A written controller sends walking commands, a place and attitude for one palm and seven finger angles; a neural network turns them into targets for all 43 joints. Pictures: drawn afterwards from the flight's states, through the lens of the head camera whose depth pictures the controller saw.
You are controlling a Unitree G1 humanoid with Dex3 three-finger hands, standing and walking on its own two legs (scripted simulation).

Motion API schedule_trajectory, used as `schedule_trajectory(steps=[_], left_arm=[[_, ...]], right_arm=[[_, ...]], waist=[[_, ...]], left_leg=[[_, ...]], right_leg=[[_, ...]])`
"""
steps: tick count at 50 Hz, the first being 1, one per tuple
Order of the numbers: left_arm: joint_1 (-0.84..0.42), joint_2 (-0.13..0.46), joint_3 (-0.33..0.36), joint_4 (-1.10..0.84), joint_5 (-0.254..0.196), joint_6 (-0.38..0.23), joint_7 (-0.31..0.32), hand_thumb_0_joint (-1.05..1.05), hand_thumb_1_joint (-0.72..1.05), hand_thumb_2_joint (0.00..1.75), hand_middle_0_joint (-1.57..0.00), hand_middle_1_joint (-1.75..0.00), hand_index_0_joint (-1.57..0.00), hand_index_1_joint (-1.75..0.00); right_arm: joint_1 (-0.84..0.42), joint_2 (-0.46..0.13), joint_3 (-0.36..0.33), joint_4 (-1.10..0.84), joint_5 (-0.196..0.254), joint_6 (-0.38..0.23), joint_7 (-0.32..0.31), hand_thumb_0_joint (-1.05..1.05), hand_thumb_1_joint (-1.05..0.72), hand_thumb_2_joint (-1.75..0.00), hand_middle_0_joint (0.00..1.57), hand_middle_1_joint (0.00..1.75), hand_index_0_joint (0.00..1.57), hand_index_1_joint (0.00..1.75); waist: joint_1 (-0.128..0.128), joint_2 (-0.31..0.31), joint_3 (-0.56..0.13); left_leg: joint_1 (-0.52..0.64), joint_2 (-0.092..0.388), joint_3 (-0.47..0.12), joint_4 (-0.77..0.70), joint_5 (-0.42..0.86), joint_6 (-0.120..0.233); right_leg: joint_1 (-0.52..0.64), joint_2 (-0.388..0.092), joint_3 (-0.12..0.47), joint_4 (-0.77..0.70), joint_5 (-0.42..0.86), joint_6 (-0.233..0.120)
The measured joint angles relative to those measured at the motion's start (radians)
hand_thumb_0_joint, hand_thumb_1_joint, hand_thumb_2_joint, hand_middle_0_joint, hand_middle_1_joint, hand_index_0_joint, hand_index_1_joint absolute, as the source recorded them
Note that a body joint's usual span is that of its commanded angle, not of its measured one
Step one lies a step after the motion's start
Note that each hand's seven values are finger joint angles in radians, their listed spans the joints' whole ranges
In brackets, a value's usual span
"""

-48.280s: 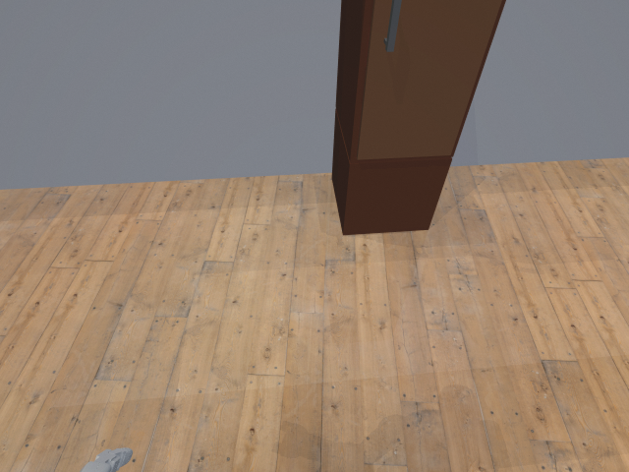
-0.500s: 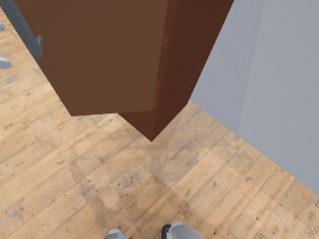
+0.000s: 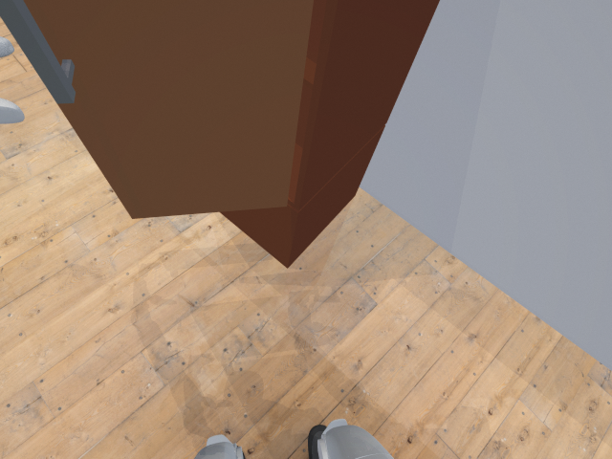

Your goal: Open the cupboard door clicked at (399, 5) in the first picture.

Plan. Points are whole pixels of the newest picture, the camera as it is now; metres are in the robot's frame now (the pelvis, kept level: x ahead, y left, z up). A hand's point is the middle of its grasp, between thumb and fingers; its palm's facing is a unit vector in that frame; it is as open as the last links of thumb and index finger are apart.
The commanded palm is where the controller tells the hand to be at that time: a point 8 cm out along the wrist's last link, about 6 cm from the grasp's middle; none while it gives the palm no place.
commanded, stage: slide the fingers in behind the handle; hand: left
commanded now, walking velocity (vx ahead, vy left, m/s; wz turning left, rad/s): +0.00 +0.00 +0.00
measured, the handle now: (39, 35) +0.59 +0.23 +0.15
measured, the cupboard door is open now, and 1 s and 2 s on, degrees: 48 48 48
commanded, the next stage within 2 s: close the thumb around the handle in 1.70 s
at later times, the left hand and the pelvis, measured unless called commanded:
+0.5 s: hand out of the picture +0.53 +0.26 +0.15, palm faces +0.01 -1.00 -0.01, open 14.0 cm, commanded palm +0.52 +0.30 +0.15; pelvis +0.00 +0.01 +0.00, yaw +0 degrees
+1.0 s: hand (38, 65) +0.54 +0.22 +0.15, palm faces +0.01 -1.00 -0.01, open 14.0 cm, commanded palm +0.52 +0.27 +0.15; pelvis +0.00 +0.00 +0.00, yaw +0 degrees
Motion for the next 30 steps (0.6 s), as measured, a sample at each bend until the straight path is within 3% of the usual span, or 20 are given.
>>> schedule_trajectory(steps=[10,17,25,30], left_arm=[[-0.003,0.014,-0.014,0.006,-0.013,-0.006,-0.02,-0.01,-0.5,0.3,-0.3,-1.2,-0.3,-1.2],[0.013,-0.052,-0.023,-0.029,-0.041,-0.008,-0.011,-0.01,-0.5,0.3,-0.3,-1.2,-0.3,-1.2],[0.043,-0.081,-0.016,-0.058,-0.012,-0.008,0.052,-0.01,-0.5,0.3,-0.3,-1.2,-0.3,-1.2],[0.045,-0.119,-0.041,-0.075,-0.033,-0.02,0.061,-0.01,-0.5,0.3,-0.3,-1.2,-0.3,-1.2]], right_arm=[[0.039,0.007,0.004,0.019,-0.002,0.001,0.0,0.01,-0.91,-0.9,0.2,0.3,0.21,0.3],[0.039,0.009,-0.004,0.031,-0.011,-0.002,0.01,0.01,-0.91,-0.9,0.2,0.3,0.21,0.3],[0.02,0.011,-0.01,0.006,-0.014,-0.009,0.019,0.01,-0.91,-0.9,0.2,0.3,0.21,0.3],[0.015,0.018,-0.011,0.017,-0.014,-0.01,0.026,0.01,-0.91,-0.9,0.2,0.3,0.21,0.3]], waist=[[-0.001,-0.001,-0.001],[0.007,-0.004,-0.01],[0.002,-0.001,-0.014],[0.018,0.004,-0.015]], left_leg=[[-0.007,-0.002,0.0,0.002,0.001,0.004],[-0.001,-0.004,0.001,0.002,-0.001,0.006],[0.007,-0.003,0.006,0.004,-0.007,0.008],[0.017,-0.006,0.003,0.002,-0.008,0.007]], right_leg=[[-0.004,-0.001,0.001,-0.003,0.004,0.003],[0.004,-0.003,0.002,-0.008,0.004,0.006],[0.01,-0.002,0.007,-0.005,0.001,0.008],[0.02,-0.005,0.005,-0.004,-0.004,0.008]])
